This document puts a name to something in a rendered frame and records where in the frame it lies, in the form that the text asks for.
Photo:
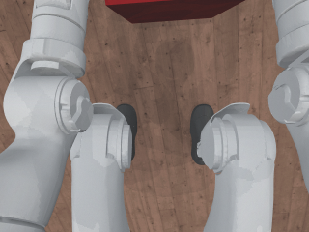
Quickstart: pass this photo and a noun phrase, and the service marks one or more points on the left robot shin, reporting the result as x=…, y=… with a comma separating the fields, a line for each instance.
x=99, y=108

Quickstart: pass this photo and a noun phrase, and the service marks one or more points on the left robot upper arm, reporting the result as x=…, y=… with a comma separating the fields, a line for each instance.
x=46, y=114

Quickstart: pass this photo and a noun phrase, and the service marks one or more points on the right robot forearm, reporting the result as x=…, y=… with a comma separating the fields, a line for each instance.
x=292, y=21

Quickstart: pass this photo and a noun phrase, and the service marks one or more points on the right robot shin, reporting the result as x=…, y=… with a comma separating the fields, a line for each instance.
x=237, y=108

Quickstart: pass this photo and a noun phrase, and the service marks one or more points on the right robot upper arm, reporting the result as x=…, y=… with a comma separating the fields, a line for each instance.
x=288, y=103

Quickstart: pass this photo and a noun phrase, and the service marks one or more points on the robot shin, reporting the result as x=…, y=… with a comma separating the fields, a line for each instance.
x=237, y=108
x=99, y=108

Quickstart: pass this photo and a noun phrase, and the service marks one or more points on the carton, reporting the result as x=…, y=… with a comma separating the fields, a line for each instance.
x=146, y=11

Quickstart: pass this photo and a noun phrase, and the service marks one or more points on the left robot forearm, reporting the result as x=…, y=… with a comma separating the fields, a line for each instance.
x=56, y=44

